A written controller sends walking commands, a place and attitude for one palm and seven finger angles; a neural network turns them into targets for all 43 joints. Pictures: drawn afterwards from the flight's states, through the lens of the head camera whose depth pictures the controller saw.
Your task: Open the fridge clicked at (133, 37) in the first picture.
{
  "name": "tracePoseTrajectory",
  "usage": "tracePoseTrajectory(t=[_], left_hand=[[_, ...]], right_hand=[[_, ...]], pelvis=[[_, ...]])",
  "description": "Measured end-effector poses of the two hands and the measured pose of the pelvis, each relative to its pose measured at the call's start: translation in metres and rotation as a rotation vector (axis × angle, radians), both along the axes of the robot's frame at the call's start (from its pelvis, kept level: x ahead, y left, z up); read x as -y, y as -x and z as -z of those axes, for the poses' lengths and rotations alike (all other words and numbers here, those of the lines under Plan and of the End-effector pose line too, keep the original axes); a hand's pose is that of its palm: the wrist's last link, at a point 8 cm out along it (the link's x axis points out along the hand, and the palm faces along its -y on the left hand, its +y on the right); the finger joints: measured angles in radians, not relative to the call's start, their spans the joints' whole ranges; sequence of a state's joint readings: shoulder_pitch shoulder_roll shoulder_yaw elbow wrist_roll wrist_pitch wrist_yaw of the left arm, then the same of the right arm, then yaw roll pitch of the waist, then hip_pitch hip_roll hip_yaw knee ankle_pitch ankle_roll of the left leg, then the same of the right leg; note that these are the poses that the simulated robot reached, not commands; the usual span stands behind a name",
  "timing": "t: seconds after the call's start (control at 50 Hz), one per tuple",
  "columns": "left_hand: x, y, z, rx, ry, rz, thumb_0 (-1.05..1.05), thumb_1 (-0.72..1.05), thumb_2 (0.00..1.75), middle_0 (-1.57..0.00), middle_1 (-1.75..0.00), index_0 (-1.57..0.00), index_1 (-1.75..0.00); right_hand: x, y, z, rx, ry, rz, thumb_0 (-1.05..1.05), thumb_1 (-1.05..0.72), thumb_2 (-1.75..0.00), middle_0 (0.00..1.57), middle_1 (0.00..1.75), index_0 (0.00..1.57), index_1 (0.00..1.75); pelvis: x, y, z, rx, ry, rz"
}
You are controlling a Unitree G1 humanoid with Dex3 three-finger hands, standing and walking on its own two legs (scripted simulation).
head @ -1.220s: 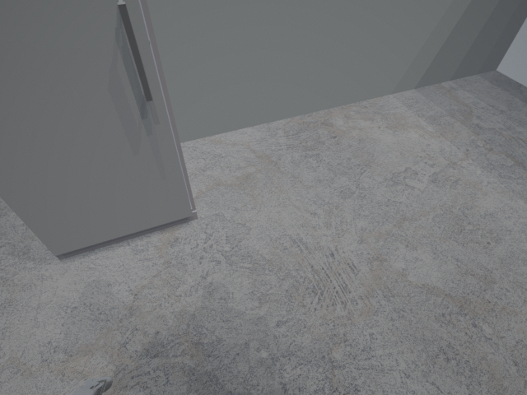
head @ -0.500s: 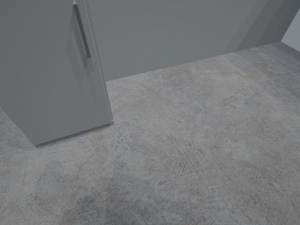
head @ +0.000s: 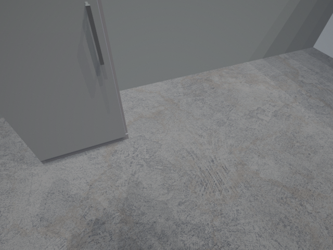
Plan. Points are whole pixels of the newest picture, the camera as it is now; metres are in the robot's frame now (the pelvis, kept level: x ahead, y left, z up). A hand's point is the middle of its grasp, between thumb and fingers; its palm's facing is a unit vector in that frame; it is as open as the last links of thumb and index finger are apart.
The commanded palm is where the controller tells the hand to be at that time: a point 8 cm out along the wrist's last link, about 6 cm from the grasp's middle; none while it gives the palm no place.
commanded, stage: look at it before walking up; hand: right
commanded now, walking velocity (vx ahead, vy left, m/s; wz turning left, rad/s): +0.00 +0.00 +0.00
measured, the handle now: (94, 35) +0.92 +0.37 +0.08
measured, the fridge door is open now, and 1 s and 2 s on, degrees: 0 0 0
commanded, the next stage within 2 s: walk to a spot facing it in 0.22 s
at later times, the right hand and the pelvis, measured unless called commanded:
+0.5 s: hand out of the picture +0.07 -0.24 -0.16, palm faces -0.04 +0.94 -0.33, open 7.4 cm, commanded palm none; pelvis +0.00 +0.00 +0.00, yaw +3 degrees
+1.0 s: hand out of the picture +0.06 -0.17 -0.17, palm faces -0.22 +0.95 -0.23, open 7.4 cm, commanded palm none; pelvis -0.02 +0.01 -0.01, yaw +17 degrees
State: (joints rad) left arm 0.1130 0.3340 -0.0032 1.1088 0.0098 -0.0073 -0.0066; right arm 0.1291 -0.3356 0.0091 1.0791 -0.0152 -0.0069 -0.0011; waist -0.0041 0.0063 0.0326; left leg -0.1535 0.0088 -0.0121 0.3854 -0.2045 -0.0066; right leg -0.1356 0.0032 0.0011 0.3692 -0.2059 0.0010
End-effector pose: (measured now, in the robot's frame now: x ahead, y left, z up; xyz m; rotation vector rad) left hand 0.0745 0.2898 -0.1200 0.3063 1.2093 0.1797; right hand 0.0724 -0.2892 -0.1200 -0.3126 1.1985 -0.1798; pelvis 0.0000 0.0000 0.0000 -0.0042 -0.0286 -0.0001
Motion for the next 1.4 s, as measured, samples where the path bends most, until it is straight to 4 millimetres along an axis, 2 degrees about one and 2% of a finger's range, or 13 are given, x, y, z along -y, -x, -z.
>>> tracePoseTrajectory(t=[0.4, 0.48, 0.62, 0.74, 0.86, 0.96, 1.1, 1.14, 1.2, 1.3, 1.4], left_hand=[[0.001, -0.007, -0.001, -0.001, -0.004, 0.005, 0.0, 0.9, 0.9, -0.2, -0.3, -0.2, -0.3], [0.007, -0.006, 0.003, 0.023, 0.005, -0.026, 0.0, 0.9, 0.9, -0.2, -0.3, -0.2, -0.3], [0.02, 0.019, 0.023, 0.042, 0.067, -0.115, 0.0, 0.9, 0.9, -0.2, -0.3, -0.2, -0.3], [0.013, 0.05, 0.049, 0.008, 0.12, -0.192, 0.0, 0.9, 0.9, -0.2, -0.3, -0.2, -0.3], [0.008, 0.069, 0.033, -0.014, 0.117, -0.243, 0.0, 0.91, 0.9, -0.2, -0.3, -0.2, -0.3], [0.007, 0.08, 0.02, 0.007, 0.087, -0.285, 0.0, 0.91, 0.9, -0.2, -0.3, -0.2, -0.3], [0.019, 0.078, 0.002, 0.081, 0.031, -0.341, 0.0, 0.91, 0.9, -0.2, -0.3, -0.2, -0.3], [0.026, 0.079, 0.0, 0.12, 0.004, -0.363, 0.0, 0.91, 0.9, -0.2, -0.3, -0.2, -0.3], [0.042, 0.094, -0.007, 0.125, -0.01, -0.416, 0.0, 0.91, 0.9, -0.2, -0.3, -0.2, -0.3], [0.073, 0.133, -0.011, 0.018, 0.008, -0.519, 0.0, 0.9, 0.9, -0.2, -0.3, -0.2, -0.3], [0.106, 0.168, -0.003, -0.111, 0.06, -0.649, 0.0, 0.9, 0.9, -0.2, -0.3, -0.2, -0.3]], right_hand=[[0.003, 0.004, 0.001, -0.022, 0.004, 0.016, 0.0, -0.9, -0.9, 0.2, 0.3, 0.2, 0.3], [-0.002, 0.004, 0.006, -0.041, 0.002, 0.007, 0.0, -0.9, -0.9, 0.2, 0.3, 0.2, 0.3], [-0.03, 0.006, 0.022, -0.081, -0.039, -0.05, 0.0, -0.91, -0.9, 0.2, 0.29, 0.2, 0.3], [-0.063, 0.009, 0.029, -0.066, -0.052, -0.09, 0.0, -0.91, -0.9, 0.2, 0.29, 0.2, 0.3], [-0.08, 0.017, 0.019, -0.1, -0.079, -0.113, 0.0, -0.9, -0.9, 0.2, 0.3, 0.2, 0.3], [-0.078, 0.009, 0.016, -0.104, -0.094, -0.153, 0.0, -0.9, -0.9, 0.2, 0.3, 0.21, 0.3], [-0.052, -0.017, 0.023, -0.09, -0.108, -0.212, 0.0, -0.9, -0.9, 0.2, 0.3, 0.21, 0.3], [-0.042, -0.031, 0.031, -0.091, -0.113, -0.236, 0.0, -0.9, -0.9, 0.2, 0.3, 0.2, 0.3], [-0.036, -0.06, 0.031, -0.094, -0.117, -0.288, 0.0, -0.9, -0.9, 0.2, 0.3, 0.2, 0.3], [-0.048, -0.124, 0.02, -0.026, -0.136, -0.386, 0.01, -0.91, -0.9, 0.2, 0.29, 0.2, 0.3], [-0.087, -0.179, 0.022, -0.011, -0.148, -0.49, 0.0, -0.91, -0.9, 0.19, 0.29, 0.2, 0.3]], pelvis=[[0.0, -0.004, 0.0, -0.001, -0.001, -0.004], [0.0, -0.002, 0.003, -0.008, 0.002, -0.04], [-0.006, 0.007, 0.015, -0.007, 0.027, -0.121], [-0.021, 0.016, 0.028, -0.002, 0.015, -0.171], [-0.023, 0.022, 0.013, -0.031, 0.021, -0.22], [-0.017, 0.021, 0.006, -0.054, 0.022, -0.272], [0.006, 0.008, 0.006, -0.072, 0.009, -0.358], [0.015, 0.002, 0.012, -0.076, -0.008, -0.383], [0.022, -0.008, 0.008, -0.06, -0.017, -0.418], [0.021, -0.029, -0.001, -0.052, -0.037, -0.483], [0.013, -0.049, 0.001, -0.043, -0.041, -0.554]])
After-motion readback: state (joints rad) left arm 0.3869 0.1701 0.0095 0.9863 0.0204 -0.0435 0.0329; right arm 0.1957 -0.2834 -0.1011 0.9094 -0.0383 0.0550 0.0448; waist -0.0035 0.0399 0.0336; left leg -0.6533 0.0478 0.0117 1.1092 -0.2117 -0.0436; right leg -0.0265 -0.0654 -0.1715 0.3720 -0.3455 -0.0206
